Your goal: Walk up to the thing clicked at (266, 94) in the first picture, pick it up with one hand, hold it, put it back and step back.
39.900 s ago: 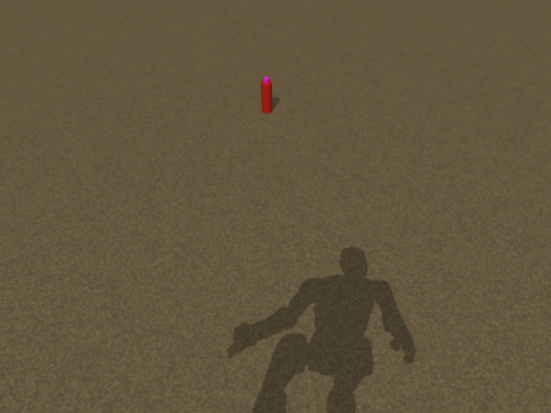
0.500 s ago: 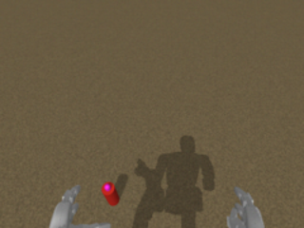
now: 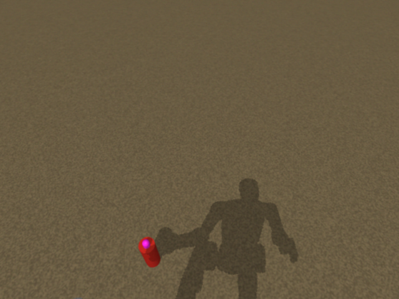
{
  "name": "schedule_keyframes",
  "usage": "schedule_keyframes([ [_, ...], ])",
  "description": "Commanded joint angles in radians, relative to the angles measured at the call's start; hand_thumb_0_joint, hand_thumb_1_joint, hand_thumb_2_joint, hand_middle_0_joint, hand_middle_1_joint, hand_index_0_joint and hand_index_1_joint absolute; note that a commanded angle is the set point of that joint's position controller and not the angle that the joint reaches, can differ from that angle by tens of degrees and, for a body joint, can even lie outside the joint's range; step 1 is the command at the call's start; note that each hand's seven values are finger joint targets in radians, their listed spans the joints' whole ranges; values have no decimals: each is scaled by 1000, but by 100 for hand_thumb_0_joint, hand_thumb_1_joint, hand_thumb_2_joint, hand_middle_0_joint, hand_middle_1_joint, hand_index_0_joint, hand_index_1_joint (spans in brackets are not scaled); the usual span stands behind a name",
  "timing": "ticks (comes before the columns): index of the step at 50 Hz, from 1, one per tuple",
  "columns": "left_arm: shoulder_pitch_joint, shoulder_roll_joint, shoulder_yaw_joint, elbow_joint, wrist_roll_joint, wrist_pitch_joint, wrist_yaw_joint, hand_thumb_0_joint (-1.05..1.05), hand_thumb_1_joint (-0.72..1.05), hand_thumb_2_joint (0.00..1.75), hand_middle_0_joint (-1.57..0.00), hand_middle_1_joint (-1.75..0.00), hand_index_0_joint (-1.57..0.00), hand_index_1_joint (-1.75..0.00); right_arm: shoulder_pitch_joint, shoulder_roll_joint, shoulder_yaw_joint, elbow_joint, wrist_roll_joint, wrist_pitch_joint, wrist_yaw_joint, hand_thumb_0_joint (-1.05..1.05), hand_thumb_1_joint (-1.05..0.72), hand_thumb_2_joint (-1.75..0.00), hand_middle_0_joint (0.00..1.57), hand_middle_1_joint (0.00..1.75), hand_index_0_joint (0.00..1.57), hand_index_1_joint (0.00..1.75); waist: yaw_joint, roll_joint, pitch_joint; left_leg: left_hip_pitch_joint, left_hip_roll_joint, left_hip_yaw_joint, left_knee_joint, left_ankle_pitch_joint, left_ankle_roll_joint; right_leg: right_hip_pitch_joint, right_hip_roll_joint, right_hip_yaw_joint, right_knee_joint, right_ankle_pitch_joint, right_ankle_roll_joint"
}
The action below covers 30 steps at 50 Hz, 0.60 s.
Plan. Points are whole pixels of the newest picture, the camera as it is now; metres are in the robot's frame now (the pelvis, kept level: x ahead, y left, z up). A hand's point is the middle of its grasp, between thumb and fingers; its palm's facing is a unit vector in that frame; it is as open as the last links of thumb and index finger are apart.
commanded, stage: stand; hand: left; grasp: from the side
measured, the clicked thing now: (149, 251) +0.41 +0.25 -0.63
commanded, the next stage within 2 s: step back in 1.76 s
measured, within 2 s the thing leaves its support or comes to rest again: neither
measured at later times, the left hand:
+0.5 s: hand out of the picture +0.03 +0.25 -0.13, palm faces +0.01 -0.93 -0.36, open 7.4 cm
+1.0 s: hand out of the picture +0.06 +0.25 -0.13, palm faces -0.01 -0.94 -0.34, open 7.4 cm
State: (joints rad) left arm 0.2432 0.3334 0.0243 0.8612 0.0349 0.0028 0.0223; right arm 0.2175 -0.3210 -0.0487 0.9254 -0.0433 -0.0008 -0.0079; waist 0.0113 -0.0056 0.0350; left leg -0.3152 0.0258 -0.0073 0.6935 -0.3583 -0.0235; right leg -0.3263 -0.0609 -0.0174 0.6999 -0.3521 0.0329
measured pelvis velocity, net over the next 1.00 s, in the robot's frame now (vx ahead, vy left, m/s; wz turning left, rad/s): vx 0.00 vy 0.00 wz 0.00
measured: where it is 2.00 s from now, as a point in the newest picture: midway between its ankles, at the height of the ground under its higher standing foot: outside the picture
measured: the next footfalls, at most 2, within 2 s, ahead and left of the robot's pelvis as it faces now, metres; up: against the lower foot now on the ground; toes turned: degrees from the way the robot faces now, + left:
none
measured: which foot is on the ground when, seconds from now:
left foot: down 0.00-1.00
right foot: down 0.00-1.00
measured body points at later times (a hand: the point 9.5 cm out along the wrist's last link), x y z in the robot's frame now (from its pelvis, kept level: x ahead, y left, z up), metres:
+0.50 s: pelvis -0.01 +0.00 +0.02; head -0.02 -0.01 +0.47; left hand +0.03 +0.30 -0.11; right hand +0.05 -0.29 -0.12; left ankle +0.01 +0.14 -0.72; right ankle +0.01 -0.14 -0.72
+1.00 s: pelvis +0.00 +0.00 +0.03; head +0.00 -0.01 +0.48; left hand +0.06 +0.30 -0.11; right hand +0.05 -0.30 -0.11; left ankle +0.01 +0.14 -0.72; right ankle +0.01 -0.14 -0.72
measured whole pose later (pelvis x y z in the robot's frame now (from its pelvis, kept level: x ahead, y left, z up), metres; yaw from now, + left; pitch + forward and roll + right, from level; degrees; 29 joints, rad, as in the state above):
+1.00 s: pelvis +0.00 +0.00 +0.03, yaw +0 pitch -3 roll +0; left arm 0.12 0.33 0.01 1.17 0.01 -0.01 0.00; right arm 0.14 -0.33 -0.01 1.14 -0.02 0.00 0.00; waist 0.01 0.01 0.06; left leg -0.13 0.04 -0.01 0.36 -0.18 -0.03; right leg -0.13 -0.05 -0.03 0.36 -0.17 0.03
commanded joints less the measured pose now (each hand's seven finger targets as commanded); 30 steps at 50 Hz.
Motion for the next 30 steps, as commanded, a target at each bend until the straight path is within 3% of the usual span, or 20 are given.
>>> schedule_keyframes([
  [1,-54,167,40,-19,-5,-34,15,0,90,90,-20,-30,-20,-30,-57,-169,-31,-41,5,-33,-14,0,-90,-90,20,30,20,30,5,37,-56,33,59,-88,-209,197,67,93,-44,61,-176,203,-70],
  [3,-64,178,38,19,-6,-30,14,0,90,90,-20,-30,-20,-30,-57,-172,-27,-15,7,-28,-15,0,-90,-90,20,30,20,30,1,22,-33,40,62,-90,-247,155,59,100,-48,67,-219,157,-70],
  [12,-90,190,22,150,-11,-30,8,0,90,90,-20,-30,-20,-30,-67,-179,-11,76,16,-23,-13,0,-90,-90,20,30,20,30,0,20,9,114,67,-83,-349,156,37,150,-54,68,-336,144,-50],
  [24,-126,206,20,226,-10,-34,3,0,90,90,-20,-30,-20,-30,-90,-184,-7,127,19,-15,-5,0,-90,-90,20,30,20,30,0,-8,26,137,69,-76,-387,122,32,149,-62,79,-414,68,-39],
  [30,-148,213,22,236,-13,-31,1,0,90,90,-20,-30,-20,-30,-87,-192,-3,144,18,-16,-5,0,-90,-90,20,30,20,30,-2,24,14,120,77,-77,-404,120,31,171,-66,83,-413,103,-41],
])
